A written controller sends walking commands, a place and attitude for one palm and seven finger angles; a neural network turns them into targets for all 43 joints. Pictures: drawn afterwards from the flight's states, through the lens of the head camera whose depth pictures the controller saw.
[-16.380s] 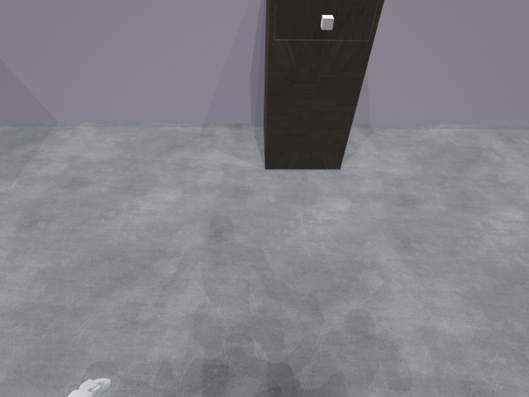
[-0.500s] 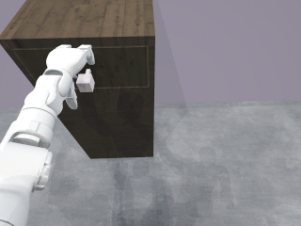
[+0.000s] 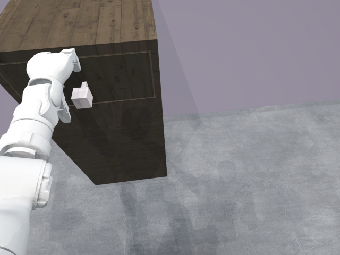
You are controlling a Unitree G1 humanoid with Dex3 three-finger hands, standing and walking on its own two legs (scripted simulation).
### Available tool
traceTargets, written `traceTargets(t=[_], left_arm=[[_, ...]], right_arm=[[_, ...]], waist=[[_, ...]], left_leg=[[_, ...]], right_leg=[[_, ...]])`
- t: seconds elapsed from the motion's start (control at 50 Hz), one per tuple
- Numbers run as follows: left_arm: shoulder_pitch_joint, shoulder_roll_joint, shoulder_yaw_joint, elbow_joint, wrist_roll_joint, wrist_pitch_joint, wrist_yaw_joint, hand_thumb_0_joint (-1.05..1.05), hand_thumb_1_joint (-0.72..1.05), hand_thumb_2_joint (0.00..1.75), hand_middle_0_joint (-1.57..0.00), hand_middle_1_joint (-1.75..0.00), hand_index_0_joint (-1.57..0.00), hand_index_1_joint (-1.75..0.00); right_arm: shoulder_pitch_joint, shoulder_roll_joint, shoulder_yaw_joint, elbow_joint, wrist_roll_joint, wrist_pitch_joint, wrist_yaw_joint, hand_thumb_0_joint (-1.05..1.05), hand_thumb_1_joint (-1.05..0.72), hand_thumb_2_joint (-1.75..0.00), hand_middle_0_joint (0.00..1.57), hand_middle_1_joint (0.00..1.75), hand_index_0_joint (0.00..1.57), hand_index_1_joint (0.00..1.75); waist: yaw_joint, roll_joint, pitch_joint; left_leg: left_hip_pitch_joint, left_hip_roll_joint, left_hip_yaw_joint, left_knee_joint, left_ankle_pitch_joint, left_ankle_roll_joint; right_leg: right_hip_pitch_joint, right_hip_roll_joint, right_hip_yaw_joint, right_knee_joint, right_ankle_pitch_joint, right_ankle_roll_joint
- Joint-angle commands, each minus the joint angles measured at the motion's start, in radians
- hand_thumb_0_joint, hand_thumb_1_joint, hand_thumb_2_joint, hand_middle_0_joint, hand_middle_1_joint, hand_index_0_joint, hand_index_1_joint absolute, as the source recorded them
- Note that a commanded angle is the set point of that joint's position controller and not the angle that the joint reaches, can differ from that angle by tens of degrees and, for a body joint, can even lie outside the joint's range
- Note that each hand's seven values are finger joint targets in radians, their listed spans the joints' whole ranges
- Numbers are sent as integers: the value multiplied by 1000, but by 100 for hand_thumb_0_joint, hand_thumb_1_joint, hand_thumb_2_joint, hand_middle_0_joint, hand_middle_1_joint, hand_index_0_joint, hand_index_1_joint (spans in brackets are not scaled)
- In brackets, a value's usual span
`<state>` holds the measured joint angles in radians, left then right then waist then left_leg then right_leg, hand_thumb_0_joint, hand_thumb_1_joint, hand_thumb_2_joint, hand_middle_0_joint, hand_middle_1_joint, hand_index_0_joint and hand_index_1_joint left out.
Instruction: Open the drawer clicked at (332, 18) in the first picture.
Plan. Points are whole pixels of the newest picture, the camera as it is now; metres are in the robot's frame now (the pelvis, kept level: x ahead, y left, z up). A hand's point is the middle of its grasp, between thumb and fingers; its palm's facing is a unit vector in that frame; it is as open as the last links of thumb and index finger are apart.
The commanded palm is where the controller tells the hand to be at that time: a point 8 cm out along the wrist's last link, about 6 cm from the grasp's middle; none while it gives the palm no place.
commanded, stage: move the hooked fingers above the handle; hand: left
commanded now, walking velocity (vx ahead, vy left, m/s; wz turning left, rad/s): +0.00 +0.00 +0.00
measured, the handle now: (83, 92) +0.54 +0.21 +0.05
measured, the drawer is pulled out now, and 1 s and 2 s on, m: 0.00 0.00 0.00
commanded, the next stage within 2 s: none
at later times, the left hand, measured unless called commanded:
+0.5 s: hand (72, 80) +0.51 +0.21 +0.12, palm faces +0.05 -0.01 -1.00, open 13.3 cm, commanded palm +0.50 +0.24 +0.17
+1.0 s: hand (71, 81) +0.51 +0.21 +0.12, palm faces +0.00 +0.01 -1.00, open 13.6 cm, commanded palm +0.50 +0.25 +0.16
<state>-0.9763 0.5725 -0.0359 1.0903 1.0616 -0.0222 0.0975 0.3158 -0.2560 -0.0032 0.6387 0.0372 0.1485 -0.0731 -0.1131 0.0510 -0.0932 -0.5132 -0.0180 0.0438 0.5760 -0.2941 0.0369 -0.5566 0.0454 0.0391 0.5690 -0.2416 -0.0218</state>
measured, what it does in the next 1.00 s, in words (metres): stands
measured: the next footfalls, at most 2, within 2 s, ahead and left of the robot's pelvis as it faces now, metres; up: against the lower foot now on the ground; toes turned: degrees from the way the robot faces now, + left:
none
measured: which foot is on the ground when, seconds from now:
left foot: down 0.00-1.00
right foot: down 0.00-1.00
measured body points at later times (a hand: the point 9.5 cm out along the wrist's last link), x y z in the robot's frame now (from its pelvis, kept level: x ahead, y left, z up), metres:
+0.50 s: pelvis +0.01 +0.01 +0.00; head +0.08 +0.00 +0.44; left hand +0.50 +0.21 +0.17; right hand +0.07 -0.25 -0.14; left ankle -0.02 +0.10 -0.73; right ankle +0.01 -0.10 -0.73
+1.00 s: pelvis -0.02 -0.01 -0.01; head +0.07 -0.02 +0.43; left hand +0.50 +0.21 +0.18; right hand -0.03 -0.30 -0.13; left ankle -0.02 +0.10 -0.73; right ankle +0.01 -0.10 -0.73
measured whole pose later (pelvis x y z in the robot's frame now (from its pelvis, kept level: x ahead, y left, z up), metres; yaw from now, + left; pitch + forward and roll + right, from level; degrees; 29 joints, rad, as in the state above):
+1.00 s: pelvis -0.02 -0.01 -0.01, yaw +1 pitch +16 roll +0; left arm -1.10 0.64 -0.05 1.14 1.07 -0.11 0.13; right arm 0.39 -0.31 -0.02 0.68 0.04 0.10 -0.10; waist -0.16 0.05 -0.08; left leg -0.64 0.00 0.02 0.66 -0.29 0.02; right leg -0.67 0.06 0.01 0.63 -0.23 -0.03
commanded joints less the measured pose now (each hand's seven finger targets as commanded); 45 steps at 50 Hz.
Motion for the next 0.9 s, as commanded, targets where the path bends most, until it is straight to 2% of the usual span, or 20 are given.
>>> traceTargets(t=[0.0, 0.06, 0.1, 0.12, 0.18, 0.2, 0.22, 0.26, 0.3, 0.36, 0.42, 0.48, 0.58, 0.62, 0.66, 0.7, 0.74, 0.78, 0.86, 0.88], left_arm=[[-435, 287, 41, -230, -19, -38, 17, 0, -50, 30, -30, -120, -30, -120], [-497, 218, -1, -349, -40, -101, 11, 0, -50, 30, -30, -120, -30, -120], [-568, 145, -62, -403, -58, -133, 10, 0, -50, 30, -30, -120, -30, -120], [-598, 112, -86, -416, -64, -142, 15, 0, -50, 30, -30, -120, -30, -120], [-654, 94, -88, -424, -71, -137, 53, 0, -50, 30, -30, -120, -30, -120], [-670, 86, -88, -422, -77, -132, 66, 0, -50, 30, -30, -120, -30, -120], [-660, 137, -37, -389, -71, -117, 87, 0, -50, 30, -30, -120, -30, -120], [-634, 165, 3, -315, -58, -69, 118, 0, -50, 30, -30, -120, -30, -120], [-577, 257, 85, -208, -40, -4, 140, 0, -50, 30, -30, -120, -30, -120], [-600, 211, 23, -162, -11, 78, 144, 0, -50, 30, -30, -120, -30, -120], [-610, 297, 61, -109, 16, 118, 138, 0, -50, 30, -30, -120, -30, -120], [-617, 288, 22, -45, 41, 143, 114, 0, -50, 30, -30, -120, -30, -120], [-600, 334, 40, 6, 3, 113, 51, 0, -50, 30, -30, -120, -30, -120], [-593, 371, 59, -10, 2, 76, 31, 0, -50, 30, -30, -120, -30, -120], [-574, 345, 34, -2, 12, 50, 22, 0, -50, 30, -30, -120, -30, -120], [-573, 358, 44, -14, 19, 19, 21, 0, -50, 30, -30, -120, -30, -120], [-558, 419, 79, -30, 22, -5, 26, 0, -50, 30, -30, -120, -30, -120], [-543, 397, 60, -25, 15, -15, 27, 0, -50, 30, -30, -120, -30, -120], [-526, 443, 91, -44, 3, -23, 45, 0, -50, 30, -30, -120, -30, -120], [-536, 434, 78, -44, 1, -20, 47, 0, -50, 30, -30, -120, -30, -120]], right_arm=[[83, -160, -67, -88, -2, -41, -19, 0, -90, -90, 20, 30, 20, 30], [112, -158, -89, -65, -10, -56, -13, 0, -90, -90, 20, 30, 20, 30], [127, -155, -97, -45, -11, -62, -8, 0, -90, -90, 20, 30, 20, 30], [133, -155, -101, -29, -12, -67, -6, 0, -90, -90, 20, 30, 20, 30], [152, -159, -105, 6, -17, -74, 8, 0, -90, -90, 20, 30, 20, 30], [158, -160, -105, 14, -20, -75, 11, 0, -90, -90, 20, 30, 20, 30], [161, -161, -104, 23, -22, -74, 18, 0, -90, -90, 20, 30, 20, 30], [155, -159, -92, 28, -28, -68, 31, 0, -90, -90, 20, 30, 20, 30], [140, -168, -78, 26, -31, -57, 37, 0, -90, -90, 20, 30, 20, 30], [118, -162, -70, 10, -22, -45, 39, 0, -90, -90, 20, 30, 20, 30], [102, -171, -61, 5, -15, -33, 27, 0, -90, -90, 20, 30, 20, 30], [88, -165, -49, -10, -9, -30, 10, 0, -90, -90, 20, 30, 20, 30], [87, -162, -38, -40, -3, -33, -18, 0, -90, -90, 20, 30, 20, 30], [91, -163, -36, -50, -3, -38, -28, 0, -90, -90, 20, 30, 20, 30], [91, -160, -34, -58, -2, -45, -33, 0, -90, -90, 20, 30, 20, 30], [97, -162, -38, -65, 1, -56, -36, 0, -90, -90, 20, 30, 20, 30], [109, -166, -39, -70, 0, -62, -40, 0, -90, -90, 20, 30, 20, 30], [116, -167, -42, -70, 3, -70, -41, 0, -90, -90, 20, 30, 20, 30], [133, -176, -49, -63, 5, -77, -40, 0, -90, -90, 20, 30, 20, 30], [138, -177, -50, -57, 7, -79, -39, 0, -90, -90, 20, 30, 20, 30]], waist=[[16, -59, -372], [-5, 2, -414], [-38, 13, -402], [-44, 59, -392], [-49, 114, -398], [-51, 98, -411], [-32, 111, -425], [-10, 118, -426], [16, 57, -414], [-5, -23, -355], [-7, -67, -353], [-21, -91, -306], [-31, -111, -303], [-24, -97, -339], [-27, -80, -306], [-31, -113, -300], [-16, -91, -323], [-23, -83, -303], [-13, -73, -336], [-25, -69, -324]], left_leg=[[101, -2, -11, -43, 207, 20], [206, 1, -30, -24, 245, 22], [257, 2, -54, -13, 264, 19], [288, 4, -64, -11, 272, 14], [353, 7, -98, -1, 310, -8], [362, 7, -101, 6, 356, -11], [351, 7, -106, 6, 369, -18], [311, 2, -97, 8, 411, -26], [226, -1, -79, 3, 432, -22], [136, -3, -57, -9, 371, -7], [93, -6, -48, -21, 305, 1], [49, -10, -38, -32, 200, 6], [12, -11, -24, -40, 91, 14], [-3, -12, -22, -31, 85, 16], [-23, -10, -20, -28, 52, 14], [-48, -10, -18, -18, 27, 17], [-76, -11, -14, -11, 8, 17], [-98, -11, -9, -6, -15, 14], [-118, -13, -1, 4, -27, 15], [-121, -11, -1, 3, -32, 14]], right_leg=[[270, -29, -12, -60, 188, 0], [205, -21, -13, -63, 176, -3], [143, -14, -22, -69, 150, -7], [96, -11, -25, -70, 132, -9], [12, 0, -47, -50, 112, -19], [14, 2, -54, -46, 132, -20], [23, 4, -58, -36, 135, -23], [53, 6, -66, -18, 166, -29], [115, 7, -68, -7, 210, -30], [153, -1, -64, -12, 234, -20], [187, -8, -50, -22, 216, -12], [175, -15, -44, -38, 147, -4], [204, -31, -24, -55, 81, 11], [231, -36, -10, -51, 87, 14], [198, -36, -11, -52, 56, 13], [200, -36, 0, -60, 29, 16], [219, -40, 12, -52, 16, 17], [203, -42, 15, -56, -5, 18], [221, -45, 32, -60, -20, 19], [211, -46, 32, -62, -25, 20]])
